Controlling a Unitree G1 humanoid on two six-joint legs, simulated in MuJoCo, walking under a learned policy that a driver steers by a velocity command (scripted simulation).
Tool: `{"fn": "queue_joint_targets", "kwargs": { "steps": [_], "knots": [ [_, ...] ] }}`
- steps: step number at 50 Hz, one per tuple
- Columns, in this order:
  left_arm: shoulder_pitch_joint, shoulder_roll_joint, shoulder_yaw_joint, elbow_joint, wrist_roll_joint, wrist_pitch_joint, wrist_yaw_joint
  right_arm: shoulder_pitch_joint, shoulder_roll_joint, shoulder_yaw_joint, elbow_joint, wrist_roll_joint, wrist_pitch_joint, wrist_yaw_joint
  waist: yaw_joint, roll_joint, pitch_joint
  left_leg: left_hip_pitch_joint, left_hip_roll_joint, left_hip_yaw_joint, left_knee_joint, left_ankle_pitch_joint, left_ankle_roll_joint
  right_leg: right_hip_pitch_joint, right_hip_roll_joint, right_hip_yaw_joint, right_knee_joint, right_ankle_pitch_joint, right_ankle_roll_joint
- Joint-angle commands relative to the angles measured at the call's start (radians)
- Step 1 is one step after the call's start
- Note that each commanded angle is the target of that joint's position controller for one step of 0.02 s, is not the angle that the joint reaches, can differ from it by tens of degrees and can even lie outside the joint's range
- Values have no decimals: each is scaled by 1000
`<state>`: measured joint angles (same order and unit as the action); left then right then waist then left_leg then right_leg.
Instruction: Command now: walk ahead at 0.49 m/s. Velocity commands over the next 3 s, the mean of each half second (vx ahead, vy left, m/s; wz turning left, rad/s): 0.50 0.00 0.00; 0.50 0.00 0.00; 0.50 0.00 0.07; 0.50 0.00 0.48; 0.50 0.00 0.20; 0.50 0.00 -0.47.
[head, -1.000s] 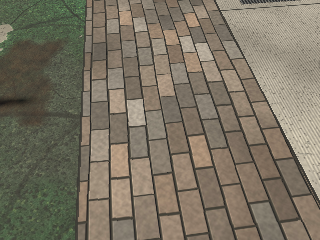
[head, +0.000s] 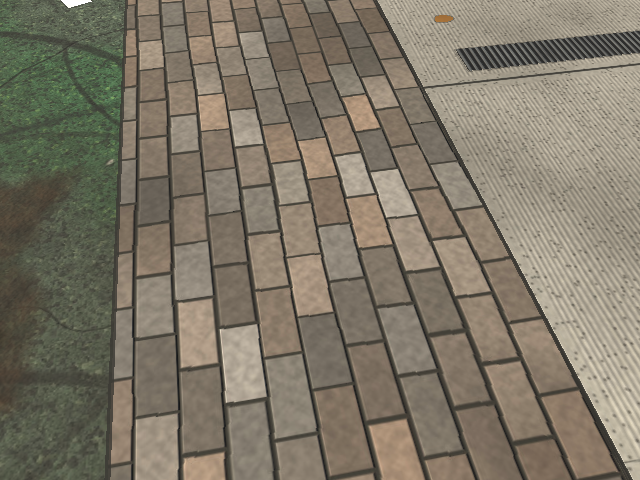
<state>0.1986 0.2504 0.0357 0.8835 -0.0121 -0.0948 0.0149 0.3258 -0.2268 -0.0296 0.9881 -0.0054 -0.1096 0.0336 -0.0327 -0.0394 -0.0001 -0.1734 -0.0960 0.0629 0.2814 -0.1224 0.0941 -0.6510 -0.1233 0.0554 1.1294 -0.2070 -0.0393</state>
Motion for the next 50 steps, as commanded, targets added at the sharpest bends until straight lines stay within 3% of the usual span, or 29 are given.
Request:
{"fn": "queue_joint_targets", "kwargs": {
  "steps": [1,5,10,12,13,14,15,16,17,18,19,20,22,24,27,32,35,38,40,41,42,43,44,45,46,47,48,50],
  "knots": [
    [33,42,11,-42,12,5,6,-42,-135,-22,-57,2,-17,-19,47,73,54,-101,285,-216,-201,59,172,-23,-43,4,-149,156,27],
    [-126,29,6,-83,3,-5,-5,37,-162,-27,-40,18,-4,-33,-12,77,54,-20,267,-164,-182,76,126,12,2,-34,-427,304,36],
    [-250,43,3,-132,-11,-15,-34,111,-170,-32,-5,26,16,-34,-50,94,80,139,327,-183,-109,50,111,8,31,-43,-575,219,16],
    [-228,65,10,-138,-11,-24,-45,102,-182,-37,-4,27,27,-37,-23,108,67,182,351,-196,-55,97,96,64,47,-51,-617,140,-12],
    [-174,83,19,-128,-10,-28,-46,83,-189,-39,-7,26,33,-37,14,118,40,184,345,-187,7,207,83,151,70,-72,-638,113,-29],
    [-49,117,40,-90,-8,-30,-43,65,-178,-34,-14,22,38,-37,78,110,-31,165,299,-148,153,370,60,316,103,-97,-662,104,-53],
    [155,188,68,-38,-2,-32,-35,52,-139,-18,-35,8,37,-37,156,59,-173,25,238,-91,420,348,25,607,17,-2,-635,130,-109],
    [293,304,97,-12,14,-23,-33,147,-27,17,-55,4,16,-28,147,-187,-319,-399,73,-8,828,-15,-57,1015,-233,421,-688,28,-262],
    [312,228,76,-6,12,-22,-37,151,-58,14,-40,20,-11,-24,151,-219,-381,-550,50,-157,997,-424,-48,1059,-290,683,-825,-58,-301],
    [220,165,54,-21,7,-24,-38,63,-156,-13,-64,46,-25,-20,131,-146,-231,-633,114,-181,1060,-367,-25,935,-257,549,-834,-66,-245],
    [121,127,41,-46,5,-22,-38,-2,-164,-16,-81,48,-27,-23,100,-77,-147,-613,170,-151,1031,-268,-19,789,-216,401,-853,3,-211],
    [54,96,30,-56,7,-20,-44,-36,-149,-19,-86,34,-20,-29,72,-21,-81,-575,204,-135,966,-196,-25,657,-170,302,-893,70,-194],
    [21,65,22,-47,17,-24,-52,-10,-110,-24,-79,22,9,-35,21,-45,-36,-464,238,-131,878,-119,-36,514,-107,184,-957,144,-171],
    [59,87,28,-21,17,-30,-50,-1,-86,-23,-79,19,27,-38,6,-35,-16,-465,239,-117,837,-74,-51,483,-92,120,-984,250,-187],
    [116,112,35,8,17,-25,-33,-110,-89,-29,-119,10,30,-41,24,-13,16,-560,243,-116,690,48,-72,520,-93,75,-1000,334,-189],
    [186,129,36,40,5,-13,-14,-291,-64,-21,-170,15,21,-26,75,-19,53,-525,206,-78,401,235,-74,554,-68,9,-1025,265,-157],
    [239,135,39,70,-1,-4,-11,-373,-66,-17,-198,22,16,-13,101,-20,84,-539,190,-72,314,219,-65,639,-97,11,-1006,242,-156],
    [252,142,46,90,-5,10,-3,-418,-76,-16,-228,26,6,5,96,-23,97,-546,182,-75,261,139,-36,730,-140,19,-952,287,-145],
    [230,156,52,89,-6,19,0,-377,-99,-25,-224,26,0,12,62,-40,65,-446,154,-52,235,67,-11,753,-148,14,-889,421,-127],
    [208,164,54,84,-5,23,0,-309,-122,-38,-207,25,-3,11,21,-54,20,-327,120,-22,227,46,5,745,-133,-2,-810,586,-115],
    [191,150,48,79,-1,29,-1,-157,-160,-61,-158,24,-2,5,-53,-44,-67,-124,85,5,214,56,30,702,-82,-39,-637,705,-91],
    [190,122,34,58,11,29,-1,34,-228,-85,-112,15,-1,-4,-120,22,-206,191,206,-131,247,80,86,511,-26,-79,-358,542,-57],
    [320,-12,-6,53,16,7,-16,147,-322,-108,-85,6,6,-6,-75,277,-363,592,461,-598,177,-72,255,84,156,-90,49,-25,19],
    [292,38,4,69,-5,-21,-21,150,-240,-82,-84,10,7,-5,-94,266,-407,603,491,-811,29,-177,260,-44,171,68,192,-359,3],
    [182,126,28,33,-33,-35,-23,53,-192,-67,-98,17,3,-6,-77,211,-237,463,454,-662,12,-193,196,-128,107,63,233,-301,-18],
    [110,133,30,12,-33,-38,-17,-50,-157,-54,-123,16,3,-6,-44,131,-139,292,419,-524,-12,-120,161,-107,48,30,191,-197,-25],
    [84,123,35,8,-18,-31,-8,-111,-125,-44,-131,8,2,-2,-11,89,-74,145,383,-428,-46,-41,147,-58,12,16,130,-126,-21],
    [130,80,40,19,-6,-2,-2,-139,-91,-35,-121,-4,-4,4,45,127,-42,1,320,-313,-107,15,126,62,-26,20,46,-57,-17]
  ]
}}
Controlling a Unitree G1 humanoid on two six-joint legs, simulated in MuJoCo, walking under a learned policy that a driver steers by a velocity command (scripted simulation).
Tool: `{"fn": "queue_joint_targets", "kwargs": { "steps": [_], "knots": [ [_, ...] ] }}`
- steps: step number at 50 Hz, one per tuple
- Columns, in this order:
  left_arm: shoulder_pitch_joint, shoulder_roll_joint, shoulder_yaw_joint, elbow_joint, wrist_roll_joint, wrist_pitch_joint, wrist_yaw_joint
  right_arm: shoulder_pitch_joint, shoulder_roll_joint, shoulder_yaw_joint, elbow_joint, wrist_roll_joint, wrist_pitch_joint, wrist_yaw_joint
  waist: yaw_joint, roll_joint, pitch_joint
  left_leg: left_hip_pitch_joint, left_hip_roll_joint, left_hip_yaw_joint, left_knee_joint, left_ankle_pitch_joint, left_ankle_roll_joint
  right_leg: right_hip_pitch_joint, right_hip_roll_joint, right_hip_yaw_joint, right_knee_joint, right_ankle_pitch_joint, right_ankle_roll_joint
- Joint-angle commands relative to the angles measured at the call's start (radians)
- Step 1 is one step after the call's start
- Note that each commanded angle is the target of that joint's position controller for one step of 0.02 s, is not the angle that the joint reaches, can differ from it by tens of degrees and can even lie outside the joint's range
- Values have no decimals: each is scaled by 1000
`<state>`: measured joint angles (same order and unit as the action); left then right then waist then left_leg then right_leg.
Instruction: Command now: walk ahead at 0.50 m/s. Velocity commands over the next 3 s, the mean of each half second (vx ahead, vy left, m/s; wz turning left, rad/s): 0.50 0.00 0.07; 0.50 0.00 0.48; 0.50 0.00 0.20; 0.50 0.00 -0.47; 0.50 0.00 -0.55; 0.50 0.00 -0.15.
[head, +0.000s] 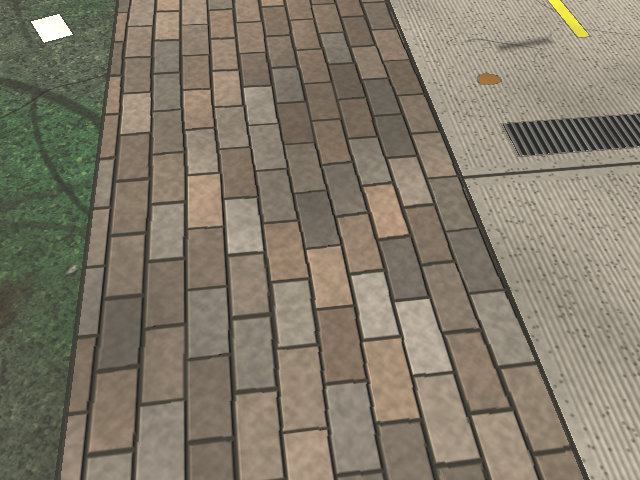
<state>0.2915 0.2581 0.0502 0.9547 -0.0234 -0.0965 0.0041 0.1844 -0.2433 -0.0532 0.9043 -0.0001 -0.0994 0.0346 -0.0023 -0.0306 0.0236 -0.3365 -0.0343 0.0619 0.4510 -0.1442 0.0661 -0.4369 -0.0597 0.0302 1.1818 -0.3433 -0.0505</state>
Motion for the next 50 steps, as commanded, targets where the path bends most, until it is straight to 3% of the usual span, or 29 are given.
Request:
{"fn": "queue_joint_targets", "kwargs": {
  "steps": [1,4,10,15,18,19,20,21,22,23,24,25,26,27,29,32,38,43,44,46,47,48,49,50],
  "knots": [
    [52,51,23,-47,6,10,11,17,-82,-13,-26,-8,-16,2,23,118,-56,134,249,-278,-296,69,162,-138,-92,36,-29,92,-1],
    [-30,58,30,-79,15,22,15,73,-126,-24,2,-6,-19,-15,17,89,-12,139,251,-225,-332,158,178,-228,-103,29,-150,203,27],
    [-237,31,21,-138,14,10,-1,166,-141,-22,37,7,-4,-38,-42,87,25,216,220,-139,-345,167,134,-253,-65,-9,-486,454,42],
    [-371,33,10,-188,3,0,-29,246,-152,-28,81,15,15,-43,-83,86,69,363,273,-140,-292,170,132,-278,-36,-23,-623,399,26],
    [-357,60,17,-203,2,-13,-43,241,-163,-36,90,21,29,-48,-48,103,56,409,304,-171,-212,279,113,-193,-11,-24,-678,295,-7],
    [-297,83,27,-191,3,-17,-42,218,-174,-39,85,22,33,-48,-9,118,22,398,295,-172,-152,403,103,-88,17,-44,-693,268,-19],
    [-166,118,48,-152,6,-21,-37,190,-169,-36,76,22,36,-47,62,112,-53,362,251,-146,-13,535,83,99,49,-68,-719,279,-40],
    [29,182,73,-103,17,-23,-26,174,-136,-22,55,13,35,-45,137,76,-194,203,191,-109,229,452,49,412,-29,5,-672,310,-86],
    [168,283,99,-77,35,-17,-19,279,-22,10,40,8,20,-39,125,-140,-364,-212,30,-31,639,47,-31,842,-303,402,-702,194,-216],
    [182,216,77,-75,31,-14,-20,291,-33,11,55,23,-1,-35,130,-225,-451,-339,-10,-180,818,-430,-28,870,-383,672,-845,105,-252],
    [105,152,56,-84,25,-15,-17,209,-133,-20,36,53,-8,-35,119,-154,-297,-417,50,-210,891,-383,-13,742,-348,537,-867,58,-196],
    [16,116,43,-101,22,-15,-16,145,-139,-22,16,55,-7,-40,91,-101,-189,-418,105,-176,872,-292,-5,586,-316,393,-895,86,-160],
    [-54,83,33,-105,25,-18,-19,113,-125,-27,12,44,0,-47,60,-52,-114,-375,140,-165,816,-217,-5,443,-276,291,-943,124,-139],
    [-94,57,26,-104,31,-23,-22,129,-107,-35,18,38,16,-50,24,-71,-72,-317,170,-171,766,-166,-3,349,-239,200,-983,160,-119],
    [-112,50,28,-87,38,-29,-22,168,-54,-34,27,39,46,-48,-9,-78,-40,-251,181,-164,737,-119,-5,256,-209,90,-1032,223,-116],
    [-89,84,40,-65,44,-33,-8,114,-53,-43,-5,32,67,-51,-17,-42,2,-333,182,-181,670,-10,-18,256,-209,-15,-1060,326,-126],
    [-37,122,50,-45,38,-18,21,-62,-37,-36,-72,19,58,-18,26,-14,49,-373,163,-112,368,207,-30,338,-202,-164,-1078,377,-105],
    [40,150,63,-20,17,11,25,-200,-29,-24,-152,22,59,13,69,-6,93,-419,146,-38,236,119,1,509,-251,-224,-1012,463,-94],
    [36,159,67,-20,12,18,25,-205,-35,-25,-165,23,60,19,61,-14,89,-399,134,-18,221,73,13,532,-257,-237,-980,536,-86],
    [6,189,75,-32,3,28,27,-165,-68,-40,-179,24,63,25,16,-50,35,-270,72,46,214,-28,48,549,-256,-267,-858,866,-65],
    [-11,204,78,-38,-1,36,29,-88,-97,-56,-169,27,65,25,-33,-67,-16,-158,28,75,212,-71,71,542,-248,-280,-735,1019,-53],
    [-38,210,77,-46,-6,42,29,56,-143,-83,-136,31,64,20,-118,-54,-91,45,-21,90,142,-23,105,488,-215,-302,-539,1057,-26],
    [-36,196,70,-61,5,38,30,224,-229,-123,-91,31,69,0,-188,21,-182,351,19,-43,93,-2,153,270,-171,-303,-249,816,25],
    [42,31,23,-115,45,12,14,222,-344,-139,-85,39,65,-11,-68,299,-237,672,279,-585,20,-105,323,-195,27,-237,116,-140,88]
  ]
}}
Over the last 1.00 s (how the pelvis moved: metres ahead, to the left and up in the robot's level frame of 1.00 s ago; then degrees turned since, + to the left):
0.54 -0.01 -0.01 1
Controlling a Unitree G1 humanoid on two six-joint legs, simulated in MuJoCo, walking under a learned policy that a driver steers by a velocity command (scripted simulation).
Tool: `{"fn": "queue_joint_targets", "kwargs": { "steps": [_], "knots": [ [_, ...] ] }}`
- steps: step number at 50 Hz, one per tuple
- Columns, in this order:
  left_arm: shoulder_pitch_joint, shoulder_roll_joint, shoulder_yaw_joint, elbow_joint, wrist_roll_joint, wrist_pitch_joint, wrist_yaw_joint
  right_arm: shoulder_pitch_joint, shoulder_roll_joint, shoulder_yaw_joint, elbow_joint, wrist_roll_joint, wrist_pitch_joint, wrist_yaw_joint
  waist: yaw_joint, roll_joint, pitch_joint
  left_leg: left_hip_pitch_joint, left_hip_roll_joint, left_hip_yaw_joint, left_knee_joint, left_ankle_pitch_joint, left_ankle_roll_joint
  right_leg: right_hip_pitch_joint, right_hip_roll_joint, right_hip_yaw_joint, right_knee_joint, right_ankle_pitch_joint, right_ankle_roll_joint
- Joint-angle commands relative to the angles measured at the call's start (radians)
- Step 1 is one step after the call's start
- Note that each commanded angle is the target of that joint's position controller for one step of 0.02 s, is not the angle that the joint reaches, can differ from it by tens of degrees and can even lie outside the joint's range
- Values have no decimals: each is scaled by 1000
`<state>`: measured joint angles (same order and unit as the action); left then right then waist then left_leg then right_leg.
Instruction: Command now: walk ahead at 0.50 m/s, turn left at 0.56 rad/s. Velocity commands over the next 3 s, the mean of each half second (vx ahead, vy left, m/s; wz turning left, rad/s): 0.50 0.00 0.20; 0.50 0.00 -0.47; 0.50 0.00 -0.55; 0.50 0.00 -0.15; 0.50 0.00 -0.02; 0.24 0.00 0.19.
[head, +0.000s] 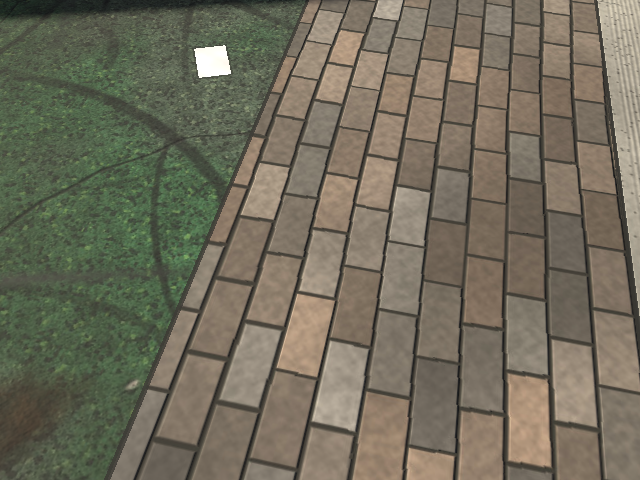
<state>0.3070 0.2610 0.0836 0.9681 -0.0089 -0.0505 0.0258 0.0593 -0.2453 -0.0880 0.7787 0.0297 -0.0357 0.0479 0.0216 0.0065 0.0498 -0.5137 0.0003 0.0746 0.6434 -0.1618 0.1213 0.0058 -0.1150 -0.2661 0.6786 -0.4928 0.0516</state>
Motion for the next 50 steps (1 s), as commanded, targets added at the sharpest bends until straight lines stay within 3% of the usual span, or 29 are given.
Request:
{"fn": "queue_joint_targets", "kwargs": {
  "steps": [1,2,3,4,5,7,9,11,14,17,20,23,24,25,26,27,28,29,30,31,32,34,36,38,42,45,47,49,50],
  "knots": [
    [-47,71,-12,-155,-9,-84,-22,384,-289,-81,8,-10,-15,-20,-130,171,-411,929,339,-920,-347,-203,330,-766,143,318,753,-114,-29],
    [-158,117,0,-186,-48,-108,-30,359,-221,-61,14,-22,-28,-17,-151,107,-289,874,316,-790,-370,-118,268,-863,93,348,746,-23,-60],
    [-171,111,-3,-185,-40,-119,-27,295,-182,-49,3,-15,-37,-18,-111,47,-208,735,275,-651,-358,-31,229,-841,46,347,664,69,-80],
    [-166,120,5,-169,-10,-117,-18,209,-142,-37,-18,-12,-39,-18,-64,-1,-153,580,233,-544,-362,68,198,-761,11,347,575,124,-77],
    [-141,134,15,-165,1,-103,-17,160,-115,-26,-37,-20,-41,-22,-26,11,-137,476,206,-481,-381,146,185,-678,-13,355,516,159,-71],
    [-132,122,19,-172,10,-75,-17,156,-128,-25,-46,-17,-44,-32,1,8,-114,380,182,-435,-415,216,184,-619,-16,343,426,186,-45],
    [-166,94,12,-184,20,-59,-15,187,-154,-29,-37,-16,-48,-47,-2,9,-88,339,167,-364,-436,291,179,-633,-8,318,319,270,-16],
    [-218,73,1,-191,19,-55,-19,222,-147,-25,-20,-19,-48,-58,-29,37,-67,335,141,-288,-447,334,149,-643,-4,299,175,415,-7],
    [-302,55,-12,-204,5,-57,-33,262,-142,-17,2,-22,-49,-60,-76,65,-41,339,114,-212,-459,271,96,-605,16,274,-10,623,-29],
    [-373,65,-18,-225,-9,-59,-47,297,-154,-16,29,-26,-56,-57,-111,66,-2,412,157,-212,-478,189,85,-631,27,268,-91,678,-58],
    [-416,75,-22,-252,-13,-65,-69,322,-160,-17,57,-30,-48,-59,-121,50,25,570,214,-196,-437,274,76,-729,39,272,-131,587,-95],
    [-378,88,-20,-260,-15,-68,-92,296,-176,-19,58,-32,-34,-68,-85,68,-10,646,232,-142,-341,574,45,-669,87,240,-147,455,-141],
    [-324,109,-11,-249,-12,-65,-92,282,-188,-21,52,-33,-30,-71,-56,88,-60,653,225,-122,-273,765,32,-577,123,209,-135,416,-157],
    [-220,140,6,-224,-8,-61,-89,262,-197,-21,46,-34,-23,-75,2,94,-125,643,203,-92,-140,927,15,-438,165,179,-142,405,-180],
    [-72,179,27,-191,-5,-55,-82,237,-199,-17,34,-33,-19,-79,81,70,-202,545,166,-58,61,911,-18,-218,162,212,-169,465,-214],
    [72,264,49,-177,2,-48,-71,278,-160,0,8,-55,-30,-81,101,-89,-324,274,94,-20,404,528,-65,101,-42,506,-146,522,-310],
    [92,257,46,-174,-13,-45,-73,363,-51,33,10,-49,-58,-60,47,-312,-425,-106,-108,-96,729,-335,-135,391,-231,1027,-300,350,-489],
    [80,191,27,-170,-20,-39,-71,290,-148,18,-6,-20,-90,-44,88,-185,-380,-231,-44,-223,787,-342,-106,387,-199,1028,-367,178,-435],
    [24,162,20,-195,-11,-36,-63,183,-170,15,-45,8,-107,-36,88,-117,-249,-274,3,-210,752,-270,-92,263,-168,893,-381,182,-392],
    [-34,150,14,-209,-2,-38,-64,133,-157,18,-58,-5,-114,-39,51,0,-144,-251,40,-193,659,-218,-89,92,-131,798,-406,283,-371],
    [-73,131,8,-224,1,-41,-60,124,-165,8,-63,-30,-111,-47,17,27,-115,-191,70,-189,566,-186,-97,-16,-104,738,-420,382,-359],
    [-97,131,5,-242,5,-38,-54,159,-147,5,-69,-45,-91,-53,-31,-17,-93,-111,89,-180,472,-176,-120,-136,-63,679,-454,484,-363],
    [-84,152,10,-248,0,-37,-42,155,-125,10,-78,-47,-74,-60,-38,-39,-77,-98,92,-152,365,-147,-151,-211,-45,619,-471,554,-364],
    [-58,182,21,-249,-6,-33,-30,85,-105,19,-103,-49,-68,-64,-18,-46,-63,-84,77,-135,219,-17,-176,-262,-11,564,-476,561,-340],
    [10,182,25,-242,-17,-14,-17,-51,-82,29,-141,-37,-77,-53,43,-78,-63,28,11,-122,-45,238,-187,-301,44,529,-440,478,-276],
    [54,172,24,-236,-22,0,-14,-100,-110,21,-166,-24,-88,-42,55,-93,-66,45,-9,-149,-132,209,-178,-222,16,610,-373,413,-261],
    [54,173,26,-242,-18,6,-10,-89,-137,10,-169,-20,-99,-35,36,-113,-69,75,-13,-162,-173,131,-156,-165,-6,678,-313,394,-248],
    [26,152,20,-257,-13,9,-10,25,-166,-7,-142,-22,-109,-39,-33,-132,-106,240,-3,-147,-234,107,-109,-176,23,686,-211,429,-212],
    [9,104,2,-275,-5,4,-14,151,-207,-22,-127,-39,-114,-47,-97,-94,-208,456,105,-230,-205,91,-53,-257,70,629,-22,413,-178]
  ]
}}
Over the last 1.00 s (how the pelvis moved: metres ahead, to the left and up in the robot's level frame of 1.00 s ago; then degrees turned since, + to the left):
0.53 0.02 -0.02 19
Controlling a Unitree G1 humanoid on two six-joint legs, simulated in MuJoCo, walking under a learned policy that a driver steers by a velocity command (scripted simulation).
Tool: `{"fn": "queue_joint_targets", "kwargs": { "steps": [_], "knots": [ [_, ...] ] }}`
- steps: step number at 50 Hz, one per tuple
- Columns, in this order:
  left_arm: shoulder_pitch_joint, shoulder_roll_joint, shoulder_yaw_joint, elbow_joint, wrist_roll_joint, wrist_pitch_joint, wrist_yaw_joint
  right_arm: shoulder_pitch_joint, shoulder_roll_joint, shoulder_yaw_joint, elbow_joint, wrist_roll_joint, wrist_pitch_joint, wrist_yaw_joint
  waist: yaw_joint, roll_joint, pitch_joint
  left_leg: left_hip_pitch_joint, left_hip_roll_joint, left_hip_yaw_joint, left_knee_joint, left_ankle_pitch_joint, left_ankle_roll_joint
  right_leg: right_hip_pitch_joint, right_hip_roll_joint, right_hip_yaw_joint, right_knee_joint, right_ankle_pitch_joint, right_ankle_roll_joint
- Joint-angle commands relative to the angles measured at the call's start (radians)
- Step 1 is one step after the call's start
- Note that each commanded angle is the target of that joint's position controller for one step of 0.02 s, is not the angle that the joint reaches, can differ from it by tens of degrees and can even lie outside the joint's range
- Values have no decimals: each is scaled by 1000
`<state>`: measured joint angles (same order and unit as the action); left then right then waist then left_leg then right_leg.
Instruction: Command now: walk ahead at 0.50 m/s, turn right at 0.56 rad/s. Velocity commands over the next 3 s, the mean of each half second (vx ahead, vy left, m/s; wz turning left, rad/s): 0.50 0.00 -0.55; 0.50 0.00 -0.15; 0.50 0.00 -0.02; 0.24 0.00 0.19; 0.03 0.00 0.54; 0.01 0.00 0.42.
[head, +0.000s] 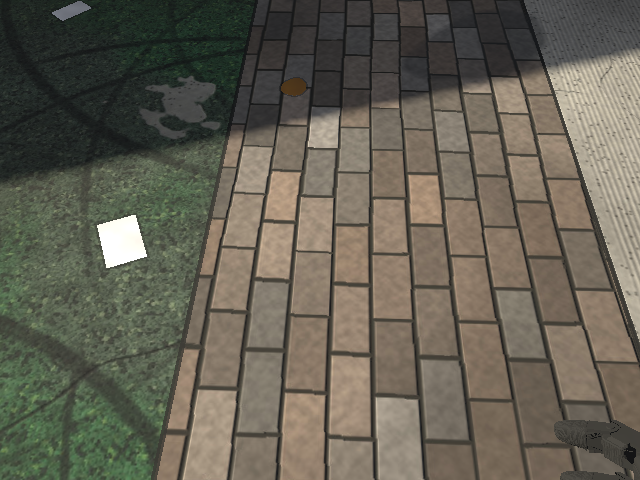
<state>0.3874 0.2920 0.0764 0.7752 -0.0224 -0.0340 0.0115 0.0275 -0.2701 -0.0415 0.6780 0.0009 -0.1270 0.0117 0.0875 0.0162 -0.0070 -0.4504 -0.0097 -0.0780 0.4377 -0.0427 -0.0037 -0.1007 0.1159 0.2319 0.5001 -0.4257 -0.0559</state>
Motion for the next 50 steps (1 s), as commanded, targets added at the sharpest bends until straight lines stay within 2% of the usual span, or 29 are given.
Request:
{"fn": "queue_joint_targets", "kwargs": {
  "steps": [1,2,3,4,5,6,7,9,12,14,17,21,23,24,25,26,27,28,29,30,31,32,34,36,38,42,46,49,50],
  "knots": [
    [19,8,-10,-105,4,-22,0,321,-269,-90,-12,-29,-16,-19,-166,104,-304,752,339,-393,-7,-106,200,-427,-31,-15,484,86,0],
    [72,43,-15,-124,-13,-29,-1,371,-259,-93,22,-8,0,-10,-150,322,-340,829,463,-723,-92,-335,284,-653,-48,-68,693,-192,22],
    [16,134,8,-107,-18,-25,0,319,-168,-70,0,0,5,-11,-169,175,-203,719,419,-632,-122,-452,244,-720,-109,-47,783,-114,32],
    [-67,150,15,-120,-8,-17,-1,275,-132,-58,-6,-3,14,-13,-173,93,-101,595,371,-472,-132,-391,202,-721,-141,-84,796,-30,38],
    [-103,136,16,-132,1,-13,-3,230,-112,-48,-5,-8,19,-12,-151,59,-36,479,324,-362,-161,-287,185,-693,-168,-99,759,32,44],
    [-115,123,20,-139,3,-9,-8,201,-93,-40,0,-12,21,-12,-128,76,1,403,289,-281,-190,-210,175,-664,-196,-102,720,73,45],
    [-105,103,18,-143,-4,-4,-13,188,-90,-39,6,-15,19,-12,-110,101,17,346,267,-218,-217,-165,170,-625,-214,-113,699,95,46],
    [-110,69,12,-156,-6,6,-18,189,-102,-45,19,-9,11,-9,-101,101,19,314,260,-130,-256,-82,187,-618,-225,-133,668,135,57],
    [-159,55,6,-181,2,9,-21,202,-138,-58,45,-11,7,-12,-103,62,21,339,276,-35,-278,46,205,-658,-238,-131,564,235,75],
    [-194,49,2,-187,0,5,-30,202,-151,-61,58,-10,13,-14,-113,53,23,360,261,44,-277,97,189,-646,-235,-148,457,338,73],
    [-297,31,-8,-213,1,-5,-49,231,-174,-64,79,-2,24,-19,-153,45,49,381,250,133,-272,111,162,-601,-218,-202,287,454,58],
    [-385,29,-11,-260,-2,-7,-68,291,-206,-72,116,20,43,-15,-172,45,83,468,291,169,-242,173,146,-569,-190,-246,163,371,15],
    [-359,52,0,-268,4,-7,-70,295,-231,-78,128,30,53,-15,-134,66,58,509,303,192,-154,436,136,-476,-139,-285,123,263,-26],
    [-288,80,16,-253,10,-6,-67,290,-245,-80,132,34,58,-17,-83,79,9,514,295,215,-49,603,122,-361,-101,-310,94,240,-50],
    [-134,122,43,-209,10,-5,-59,285,-234,-73,135,34,63,-20,4,63,-74,457,262,254,131,676,98,-134,-58,-329,25,315,-82],
    [27,190,71,-169,9,3,-42,296,-193,-54,124,14,57,-24,73,7,-173,240,226,267,389,451,59,175,-139,-197,52,376,-121],
    [41,311,84,-163,9,-1,-33,405,-58,-6,77,-17,36,-9,-30,-272,-291,-188,48,228,781,-425,-9,506,-432,351,-16,255,-298],
    [83,231,60,-178,8,-9,-36,341,-137,-19,95,14,8,1,40,-183,-427,-266,23,15,924,-553,-4,531,-500,562,-146,192,-338],
    [41,189,44,-162,16,-19,-41,235,-182,-35,58,52,-1,6,48,-145,-271,-351,65,10,946,-482,7,434,-460,388,-157,260,-288],
    [-20,165,36,-160,11,-25,-40,196,-164,-26,47,44,-6,2,12,-99,-172,-343,110,21,876,-397,18,288,-413,254,-159,340,-250],
    [-84,130,25,-162,15,-27,-41,181,-161,-29,54,20,-4,-5,-25,-68,-107,-299,139,27,804,-340,15,153,-379,164,-178,424,-227],
    [-125,98,13,-169,25,-32,-41,205,-163,-34,62,13,8,-5,-65,-77,-82,-225,161,18,765,-302,15,52,-351,105,-211,486,-217],
    [-148,96,13,-164,24,-44,-40,252,-131,-30,78,12,33,-3,-104,-80,-71,-162,167,20,708,-266,0,-36,-343,63,-275,498,-231],
    [-143,114,17,-143,21,-56,-36,225,-106,-24,72,2,49,-7,-112,-66,-30,-180,168,27,629,-201,-22,-88,-336,2,-321,517,-234],
    [-124,123,19,-122,21,-58,-26,162,-92,-19,54,-4,52,-8,-96,-58,2,-216,168,28,512,-81,-36,-87,-317,-51,-343,517,-219],
    [-75,141,22,-85,14,-50,-16,33,-67,-6,29,5,39,9,-44,-66,42,-169,123,58,247,139,-30,-79,-280,-135,-353,444,-169],
    [-10,159,29,-36,4,-40,-16,-56,-82,-6,-7,14,31,28,-11,-76,71,-178,94,57,129,123,-1,28,-331,-112,-312,407,-155],
    [-8,172,35,-13,1,-27,-9,-35,-107,-15,-14,12,25,39,-39,-98,58,-140,75,63,80,10,41,118,-368,-93,-241,508,-126],
    [-22,177,36,-12,1,-22,-6,14,-122,-22,-3,10,23,38,-70,-108,29,-63,51,88,64,-20,58,130,-357,-105,-182,633,-111]
  ]
}}
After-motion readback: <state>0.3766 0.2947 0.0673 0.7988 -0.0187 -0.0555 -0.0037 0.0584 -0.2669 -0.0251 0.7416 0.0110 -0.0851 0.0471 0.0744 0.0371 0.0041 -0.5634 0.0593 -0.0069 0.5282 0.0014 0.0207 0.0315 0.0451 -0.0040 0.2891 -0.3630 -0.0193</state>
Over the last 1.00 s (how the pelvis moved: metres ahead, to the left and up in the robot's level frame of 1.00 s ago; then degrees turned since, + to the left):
0.59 0.01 0.01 -13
